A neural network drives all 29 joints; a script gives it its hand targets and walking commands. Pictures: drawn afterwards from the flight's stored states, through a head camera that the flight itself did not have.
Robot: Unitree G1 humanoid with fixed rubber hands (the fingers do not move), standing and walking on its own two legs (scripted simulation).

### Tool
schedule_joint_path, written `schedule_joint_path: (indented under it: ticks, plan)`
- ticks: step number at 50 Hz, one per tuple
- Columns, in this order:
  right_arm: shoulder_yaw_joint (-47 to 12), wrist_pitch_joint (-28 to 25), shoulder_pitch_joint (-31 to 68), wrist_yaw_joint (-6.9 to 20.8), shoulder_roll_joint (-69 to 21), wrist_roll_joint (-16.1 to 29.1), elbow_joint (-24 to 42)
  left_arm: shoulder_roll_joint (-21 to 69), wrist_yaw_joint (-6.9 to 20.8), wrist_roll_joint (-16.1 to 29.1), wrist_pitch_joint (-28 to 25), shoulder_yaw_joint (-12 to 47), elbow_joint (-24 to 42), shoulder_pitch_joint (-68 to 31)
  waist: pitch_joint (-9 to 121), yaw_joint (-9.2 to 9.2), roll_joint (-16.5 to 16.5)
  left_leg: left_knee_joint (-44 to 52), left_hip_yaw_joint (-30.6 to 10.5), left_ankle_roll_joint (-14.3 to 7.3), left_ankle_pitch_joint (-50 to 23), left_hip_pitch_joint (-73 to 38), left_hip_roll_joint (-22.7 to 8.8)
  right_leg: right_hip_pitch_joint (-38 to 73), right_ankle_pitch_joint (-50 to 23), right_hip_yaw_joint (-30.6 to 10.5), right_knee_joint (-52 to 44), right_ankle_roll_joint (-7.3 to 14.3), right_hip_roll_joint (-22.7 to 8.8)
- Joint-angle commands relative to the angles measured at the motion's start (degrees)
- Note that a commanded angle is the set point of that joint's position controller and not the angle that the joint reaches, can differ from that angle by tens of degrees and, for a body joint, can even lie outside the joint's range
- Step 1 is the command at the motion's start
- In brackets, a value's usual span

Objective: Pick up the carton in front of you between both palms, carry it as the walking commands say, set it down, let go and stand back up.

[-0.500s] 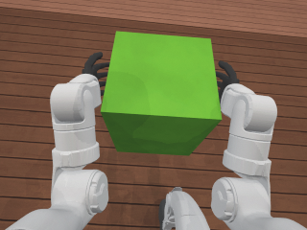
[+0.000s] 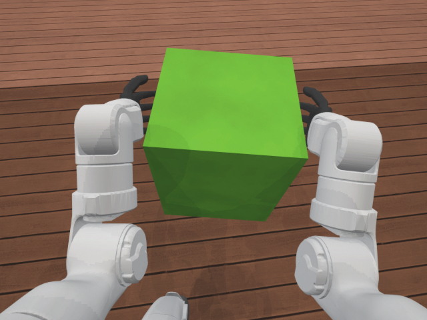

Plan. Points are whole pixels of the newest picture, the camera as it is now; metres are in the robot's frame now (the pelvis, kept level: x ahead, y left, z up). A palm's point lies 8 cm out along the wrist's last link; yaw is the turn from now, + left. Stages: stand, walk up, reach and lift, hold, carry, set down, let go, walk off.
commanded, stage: carry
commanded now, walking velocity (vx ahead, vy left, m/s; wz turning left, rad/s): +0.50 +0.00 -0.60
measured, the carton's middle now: (221, 144) +0.40 +0.02 +0.10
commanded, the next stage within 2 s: none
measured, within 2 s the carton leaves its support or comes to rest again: neither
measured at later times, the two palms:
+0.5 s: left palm (249, 27) +0.67 -0.03 +0.18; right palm (391, 58) +0.58 -0.31 +0.18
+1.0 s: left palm out of the picture +0.97 -0.06 +0.19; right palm out of the picture +0.92 -0.35 +0.19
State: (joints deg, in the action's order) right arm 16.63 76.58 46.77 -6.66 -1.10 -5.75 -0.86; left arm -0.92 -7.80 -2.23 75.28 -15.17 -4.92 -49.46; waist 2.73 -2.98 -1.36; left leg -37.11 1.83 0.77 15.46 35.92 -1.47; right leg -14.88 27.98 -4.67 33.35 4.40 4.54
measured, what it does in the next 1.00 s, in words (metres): climbs: right foot, then left foot 0.03 m higher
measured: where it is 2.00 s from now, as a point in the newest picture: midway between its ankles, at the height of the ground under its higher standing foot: (265, 132)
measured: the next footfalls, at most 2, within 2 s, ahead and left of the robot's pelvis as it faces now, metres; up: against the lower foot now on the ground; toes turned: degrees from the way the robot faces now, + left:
right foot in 0.42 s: +0.35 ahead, -0.15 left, +0.03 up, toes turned -23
left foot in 0.90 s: +0.73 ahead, -0.10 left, +0.06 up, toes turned -4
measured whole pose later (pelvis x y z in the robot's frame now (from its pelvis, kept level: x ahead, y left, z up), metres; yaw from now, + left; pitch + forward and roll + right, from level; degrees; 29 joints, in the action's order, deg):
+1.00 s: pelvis +0.58 -0.13 +0.04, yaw -7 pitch +2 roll +2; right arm 11.2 75.2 48.1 -8.8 0.9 -2.2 -9.0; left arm -1.1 -6.7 -3.8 75.8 -17.4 -5.0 -45.5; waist -1.2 5.4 -0.3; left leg -37.7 8.3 -9.9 15.1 30.2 6.1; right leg -22.3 27.9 1.1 79.9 -1.0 0.0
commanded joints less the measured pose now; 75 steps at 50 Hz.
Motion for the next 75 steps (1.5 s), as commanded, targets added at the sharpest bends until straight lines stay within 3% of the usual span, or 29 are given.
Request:
schedule_joint_path:
  ticks: [1,2,3,5,6,10,17,19,20,21,22,23,26,33,40,43,44,45,46,47,51,56,62,65,66,67,68,71,75]
  plan:
    - [-35.52,-1.55,37.62,10.24,-55.95,22.35,-2.79,60.57,15.36,24.18,1.19,34.02,-0.73,-36.65,34.91,7.86,2.15,9.92,-8.94,-5.16,0.11,-45.52,-8.01,-7.88,-33.91,1.01,21.29,0.20,-5.90]
    - [-34.65,-2.43,37.55,10.32,-54.66,21.52,-3.72,62.57,15.80,24.17,1.16,34.15,-1.84,-36.96,37.46,7.23,21.42,13.71,-37.12,-14.22,-10.66,-56.36,-23.06,-25.20,-1.02,4.94,33.86,-2.97,1.19]
    - [-35.26,-2.79,38.53,10.66,-56.78,22.62,-2.23,63.09,15.89,23.79,0.58,34.30,-1.81,-38.83,35.26,7.37,16.76,11.32,-39.20,-17.20,-14.24,-56.06,-24.47,-30.48,3.26,1.51,44.21,-1.87,-1.64]
    - [-37.66,-3.39,44.15,11.48,-60.48,26.47,2.73,63.81,15.36,23.65,-0.40,33.67,-0.55,-39.80,28.99,7.76,5.52,9.30,-27.71,-14.74,-19.53,-50.84,-21.81,-35.90,-0.43,1.89,48.12,-1.12,-4.57]
    - [-38.54,-3.68,46.74,11.70,-61.79,28.26,4.96,63.62,14.71,23.21,-0.70,33.40,0.21,-39.61,27.18,7.44,4.60,10.34,-23.83,-12.53,-16.52,-48.31,-20.78,-36.18,-2.36,1.29,45.74,-0.99,-5.98]
    - [-39.29,-3.54,48.29,12.00,-61.56,31.37,9.54,61.18,11.72,21.25,-1.00,33.68,4.27,-37.93,24.32,6.71,10.41,15.07,-11.43,-9.39,-9.23,-43.80,-19.03,-32.71,-3.44,4.09,33.51,-1.68,-6.70]
    - [-37.89,-1.23,42.85,12.97,-56.19,29.82,5.46,56.28,10.16,18.86,0.58,34.10,3.59,-34.84,20.89,6.22,13.83,12.87,9.28,-3.03,-29.10,-39.46,-15.90,-15.17,-13.06,15.89,6.22,-1.03,-2.30]
    - [-36.87,-0.76,41.63,13.14,-55.24,28.70,2.89,56.19,10.82,19.18,0.83,33.68,0.41,-33.41,23.58,3.10,14.48,0.07,13.23,-0.82,-48.52,-40.10,-15.33,-5.06,-13.52,20.74,1.23,0.62,2.73]
    - [-36.31,-0.67,41.19,13.19,-54.87,28.23,1.65,56.88,11.20,19.53,0.78,33.30,-1.01,-33.18,27.21,0.09,11.61,-12.80,16.09,1.18,-47.50,-35.49,-13.95,7.18,-18.04,21.28,-5.26,2.29,4.19]
    - [-35.88,-0.69,41.95,13.23,-54.51,27.64,0.79,58.10,11.64,20.25,0.81,33.02,-2.05,-32.72,29.20,-1.88,7.50,-22.98,12.03,2.23,-22.96,-19.68,-12.60,22.87,-16.32,10.26,-4.43,3.49,-3.04]
    - [-35.42,-0.31,41.46,13.44,-56.18,27.23,-0.86,57.45,11.88,20.12,0.62,32.49,-2.72,-34.65,32.64,0.86,-8.52,-37.50,8.95,4.85,15.36,-0.18,-5.66,34.98,-23.26,-23.06,-6.49,10.80,-22.30]
    - [-34.78,-0.33,43.40,13.34,-55.74,26.89,-1.45,57.95,12.19,20.65,0.51,32.77,-2.89,-35.67,33.72,-1.46,-7.84,-46.32,1.20,4.53,17.32,8.92,-0.63,38.00,-31.92,-33.20,-11.63,16.65,-24.56]
    - [-35.34,-0.68,47.66,12.75,-59.69,27.61,1.07,62.56,13.02,24.50,-0.36,34.72,5.44,-43.03,26.51,-0.29,0.32,-44.10,-3.07,-0.85,11.85,12.44,-5.36,26.85,-36.60,-14.78,-7.34,10.64,-21.09]
    - [-37.07,-0.92,45.79,10.04,-58.81,27.21,5.95,60.93,12.87,24.76,-0.05,34.95,11.60,-41.69,25.72,0.31,-3.30,-37.29,-0.83,-2.61,3.61,19.90,-3.99,28.05,-29.81,-2.83,-11.70,7.89,-20.82]
    - [-37.73,-0.42,40.63,11.08,-58.75,26.03,-2.57,58.22,14.44,22.38,0.65,34.33,3.85,-36.62,18.42,-0.31,-5.30,-6.83,10.33,-5.29,-8.34,7.25,1.97,25.39,-56.40,13.24,-12.03,2.04,-15.07]
    - [-36.86,-1.24,41.36,11.61,-59.85,26.82,-4.69,58.93,15.08,22.80,-0.10,33.85,2.51,-38.17,22.43,4.97,-11.15,-1.26,15.19,-7.85,-6.65,-12.96,9.40,22.35,-85.04,18.18,2.60,-2.19,-16.95]
    - [-36.68,-1.77,41.74,11.70,-60.25,27.47,-4.53,59.06,15.24,22.81,-0.47,33.94,3.04,-39.31,26.95,8.33,-9.33,5.93,14.42,-8.80,-9.54,-25.40,10.63,19.18,-81.77,20.05,14.87,-3.57,-15.92]
    - [-36.81,-2.31,43.25,11.85,-61.16,28.38,-3.47,58.83,15.32,22.66,-0.82,34.07,3.83,-41.00,29.52,10.57,-5.07,6.50,5.96,-10.06,-10.15,-40.75,6.38,6.46,-60.42,17.36,27.13,-4.48,-13.83]
    - [-36.49,-2.86,44.83,11.73,-60.38,28.03,-3.22,60.67,15.22,23.03,-0.69,34.03,3.81,-41.26,34.99,8.35,12.87,4.79,-26.56,-22.29,-22.16,-58.32,-13.03,-17.17,-3.00,12.95,44.34,-7.59,-4.25]
    - [-36.96,-2.80,43.61,11.76,-61.69,29.18,-3.34,58.92,14.79,22.59,-0.54,33.39,3.98,-41.42,37.99,9.16,11.17,10.12,-40.15,-27.68,-20.04,-59.36,-13.35,-23.81,2.50,3.24,56.42,-7.14,-0.05]
    - [-39.63,-2.78,52.51,11.63,-64.42,34.31,7.13,57.17,12.34,20.10,-0.46,30.60,7.47,-41.80,30.50,6.95,-0.56,10.59,-25.33,-19.45,-15.28,-43.22,-10.96,-27.96,-1.60,0.52,49.04,-3.69,-7.72]
    - [-38.36,-1.36,47.48,11.09,-61.27,32.06,5.83,55.16,11.22,18.53,1.00,31.60,5.76,-36.68,29.27,6.67,4.26,10.87,-17.69,-19.25,-15.66,-36.84,-9.38,-27.99,-1.75,4.56,31.46,-5.26,-8.88]
    - [-36.38,-1.23,43.26,12.33,-59.78,27.81,-1.11,59.56,12.83,21.46,0.71,34.80,1.26,-39.44,24.70,7.19,10.42,9.96,-9.46,-14.29,-24.96,-34.62,-6.40,-20.00,-13.66,10.83,7.24,-5.44,-5.70]
    - [-35.23,-1.29,41.80,12.30,-58.96,26.83,-3.52,60.91,13.39,22.56,0.43,34.36,-1.42,-38.85,27.57,3.12,8.37,-1.75,-2.78,-9.05,-30.98,-27.77,-4.37,2.51,-17.37,14.73,-5.58,-3.18,-2.05]
    - [-34.69,-1.22,40.96,12.40,-58.74,26.61,-4.70,60.78,13.56,22.37,0.25,33.34,-3.23,-36.75,31.99,-0.09,3.44,-11.93,-0.58,-5.85,-23.38,-17.90,-2.79,18.36,-14.27,5.40,-5.56,-0.35,-8.72]
    - [-34.12,-0.92,41.56,12.78,-59.82,26.80,-5.87,58.92,13.45,21.37,-0.39,31.88,-4.66,-36.31,34.96,-0.86,-13.31,-25.62,2.05,-2.31,-6.31,-2.72,3.78,28.53,-14.49,-22.33,-10.17,7.72,-23.31]
    - [-34.47,-1.12,43.12,12.94,-59.93,26.91,-5.83,59.80,13.50,21.76,-0.77,31.90,-4.00,-36.40,32.19,-1.63,-16.63,-33.47,-0.46,-2.65,14.09,8.71,6.80,32.45,-19.71,-32.97,-13.22,11.59,-25.44]
    - [-33.64,-2.02,44.67,12.02,-61.62,26.95,-3.85,63.98,14.07,26.24,-1.39,34.24,5.12,-44.82,27.55,-0.68,-1.72,-38.56,-3.72,-3.46,10.63,12.71,0.34,25.78,-26.43,-18.75,-9.43,8.35,-22.56]
    - [-33.87,-1.93,44.83,9.69,-60.44,26.27,0.33,63.81,13.88,28.46,-0.96,34.96,10.08,-47.23,27.56,0.30,-6.21,-28.72,-0.95,-2.62,7.98,9.62,0.12,22.24,-22.76,-9.49,-12.16,6.84,-19.50]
